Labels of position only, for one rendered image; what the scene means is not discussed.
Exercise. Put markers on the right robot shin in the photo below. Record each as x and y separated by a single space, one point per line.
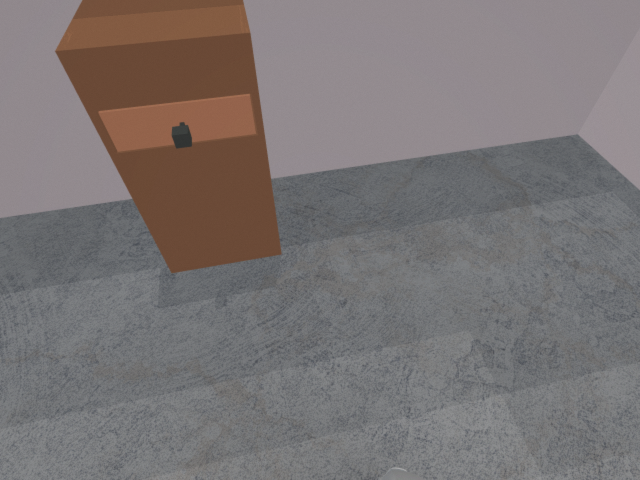
394 468

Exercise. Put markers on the cabinet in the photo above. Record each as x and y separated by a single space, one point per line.
206 205

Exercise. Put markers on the drawer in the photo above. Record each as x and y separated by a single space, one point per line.
151 126

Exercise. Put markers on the handle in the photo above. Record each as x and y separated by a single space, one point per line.
181 136

